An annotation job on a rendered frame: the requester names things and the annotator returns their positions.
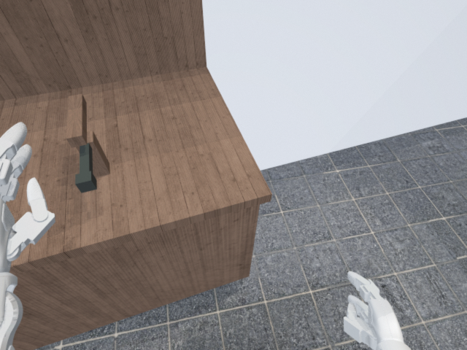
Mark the counter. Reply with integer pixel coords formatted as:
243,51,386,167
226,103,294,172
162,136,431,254
0,0,272,350

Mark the robot right hand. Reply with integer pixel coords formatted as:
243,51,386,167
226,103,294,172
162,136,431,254
344,271,404,350

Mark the robot left hand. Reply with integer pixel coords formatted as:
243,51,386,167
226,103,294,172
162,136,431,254
0,122,55,273

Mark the tap lever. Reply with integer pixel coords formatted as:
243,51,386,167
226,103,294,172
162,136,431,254
75,143,97,193

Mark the left robot forearm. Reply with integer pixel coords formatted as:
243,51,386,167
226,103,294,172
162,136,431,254
0,272,23,350

